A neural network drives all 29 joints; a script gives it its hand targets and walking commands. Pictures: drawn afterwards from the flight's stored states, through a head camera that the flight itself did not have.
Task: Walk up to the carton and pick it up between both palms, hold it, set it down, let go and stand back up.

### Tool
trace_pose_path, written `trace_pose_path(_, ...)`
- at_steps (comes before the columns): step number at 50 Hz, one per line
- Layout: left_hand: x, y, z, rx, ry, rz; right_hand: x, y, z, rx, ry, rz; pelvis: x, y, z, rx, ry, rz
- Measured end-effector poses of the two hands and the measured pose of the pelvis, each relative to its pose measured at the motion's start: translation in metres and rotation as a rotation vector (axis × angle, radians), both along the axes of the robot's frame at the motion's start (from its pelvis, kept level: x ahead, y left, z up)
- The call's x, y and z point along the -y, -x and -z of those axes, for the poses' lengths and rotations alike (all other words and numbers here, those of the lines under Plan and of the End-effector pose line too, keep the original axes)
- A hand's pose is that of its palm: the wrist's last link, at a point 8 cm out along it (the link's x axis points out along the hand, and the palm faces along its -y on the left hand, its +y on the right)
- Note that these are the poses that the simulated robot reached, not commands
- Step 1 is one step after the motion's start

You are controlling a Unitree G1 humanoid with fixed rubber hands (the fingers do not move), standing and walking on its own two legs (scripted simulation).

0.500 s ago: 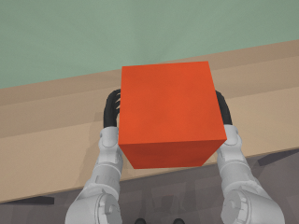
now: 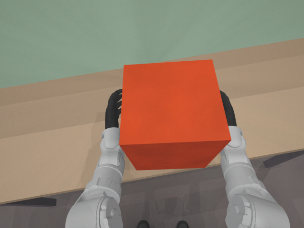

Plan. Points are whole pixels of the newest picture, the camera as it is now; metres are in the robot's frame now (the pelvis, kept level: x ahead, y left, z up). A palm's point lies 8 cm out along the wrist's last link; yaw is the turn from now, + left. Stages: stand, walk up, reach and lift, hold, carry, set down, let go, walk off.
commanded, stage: reach and lift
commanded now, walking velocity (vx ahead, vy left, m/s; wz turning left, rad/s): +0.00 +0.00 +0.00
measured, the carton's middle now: (169, 122) +0.40 -0.02 -0.02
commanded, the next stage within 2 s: none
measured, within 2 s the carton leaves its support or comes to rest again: leaves its support in 0.70 s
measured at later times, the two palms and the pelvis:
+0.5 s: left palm (113, 122) +0.40 +0.13 +0.00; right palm (226, 121) +0.40 -0.17 -0.01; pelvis +0.00 +0.00 +0.00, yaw +1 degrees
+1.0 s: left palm (101, 128) +0.35 +0.13 +0.06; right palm (235, 124) +0.36 -0.17 +0.05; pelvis +0.02 -0.01 +0.01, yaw +2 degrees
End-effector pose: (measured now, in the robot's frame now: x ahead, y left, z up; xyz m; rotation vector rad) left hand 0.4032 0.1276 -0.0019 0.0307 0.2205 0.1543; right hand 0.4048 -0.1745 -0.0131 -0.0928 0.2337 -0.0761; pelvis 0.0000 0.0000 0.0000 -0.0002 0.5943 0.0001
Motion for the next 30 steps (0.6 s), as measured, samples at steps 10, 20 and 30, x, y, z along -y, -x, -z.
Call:
trace_pose_path(10,0.0,0.0,0.001,-0.001,0.016,-0.005,0.0,0.0,0.001,-0.002,0.005,0.002,0.001,0.0,-0.001,0.018,0.0,-0.001)
trace_pose_path(20,0.0,0.001,0.002,-0.004,0.041,0.0,-0.001,0.002,0.001,-0.004,-0.008,0.019,0.001,-0.003,-0.001,0.016,0.0,-0.003)
trace_pose_path(30,0.0,0.007,0.0,-0.038,0.045,0.01,-0.001,0.013,0.0,-0.033,-0.04,0.045,0.001,-0.009,-0.004,0.076,0.0,-0.018)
